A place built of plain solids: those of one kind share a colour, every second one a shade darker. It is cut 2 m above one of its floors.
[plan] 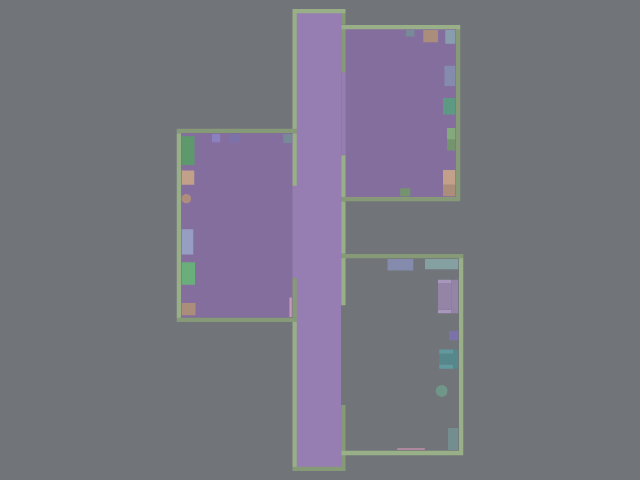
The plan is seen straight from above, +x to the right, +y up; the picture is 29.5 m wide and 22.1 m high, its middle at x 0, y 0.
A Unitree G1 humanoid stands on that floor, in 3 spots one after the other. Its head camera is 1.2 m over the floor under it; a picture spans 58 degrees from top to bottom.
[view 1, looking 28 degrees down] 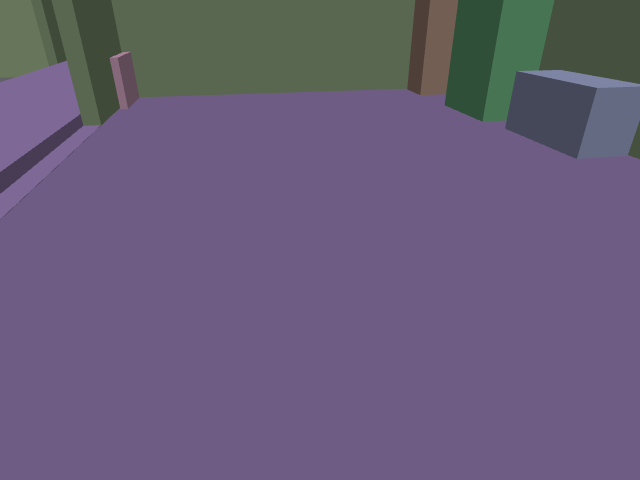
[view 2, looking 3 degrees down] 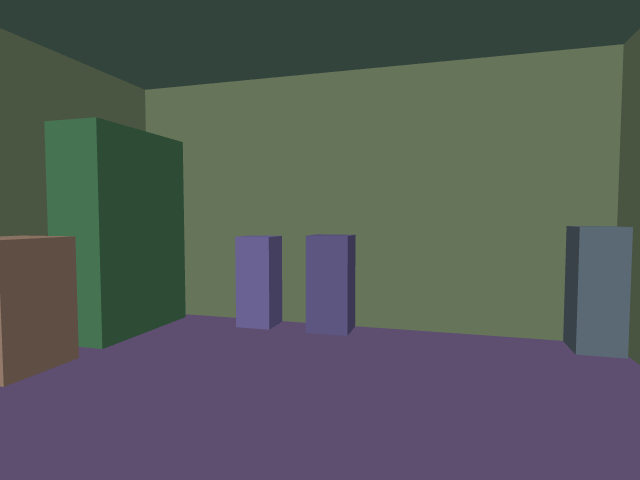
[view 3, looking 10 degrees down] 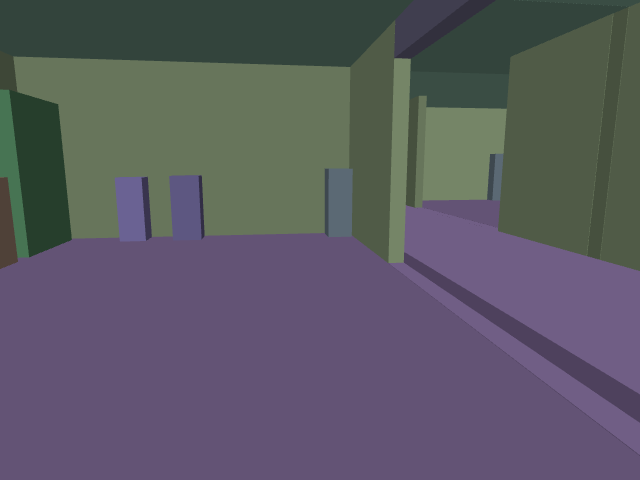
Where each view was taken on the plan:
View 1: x -2.81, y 3.80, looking -101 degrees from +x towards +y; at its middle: floor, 2.56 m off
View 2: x -2.81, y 0.27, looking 106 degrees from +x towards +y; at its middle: side_table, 4.40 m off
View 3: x -2.81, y -2.51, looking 82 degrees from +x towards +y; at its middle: floor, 6.91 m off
